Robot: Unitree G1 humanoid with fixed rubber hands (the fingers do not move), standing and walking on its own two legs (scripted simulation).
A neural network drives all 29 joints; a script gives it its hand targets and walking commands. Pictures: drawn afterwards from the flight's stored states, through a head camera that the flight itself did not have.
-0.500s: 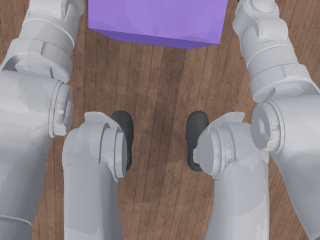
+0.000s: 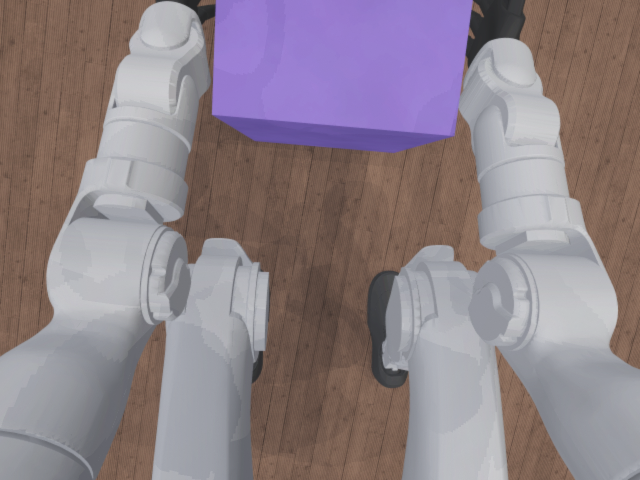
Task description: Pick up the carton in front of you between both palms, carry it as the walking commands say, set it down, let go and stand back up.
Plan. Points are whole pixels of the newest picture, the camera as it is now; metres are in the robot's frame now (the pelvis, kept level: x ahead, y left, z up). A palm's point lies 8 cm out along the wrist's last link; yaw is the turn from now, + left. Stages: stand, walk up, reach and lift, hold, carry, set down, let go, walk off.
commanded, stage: reach and lift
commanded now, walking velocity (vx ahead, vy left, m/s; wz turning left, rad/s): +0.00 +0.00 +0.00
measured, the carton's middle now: (335, 49) +0.54 +0.01 -0.18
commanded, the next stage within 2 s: none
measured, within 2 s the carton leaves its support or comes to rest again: neither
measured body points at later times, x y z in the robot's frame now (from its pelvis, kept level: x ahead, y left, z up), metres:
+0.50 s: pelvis +0.00 -0.01 +0.13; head +0.25 +0.02 +0.49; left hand +0.50 +0.18 +0.07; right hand +0.51 -0.13 +0.07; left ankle +0.11 +0.12 -0.34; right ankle +0.11 -0.13 -0.34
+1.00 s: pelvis +0.04 -0.01 +0.26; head +0.19 +0.01 +0.69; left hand +0.45 +0.17 +0.23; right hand +0.46 -0.13 +0.23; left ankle +0.10 +0.12 -0.34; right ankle +0.11 -0.13 -0.34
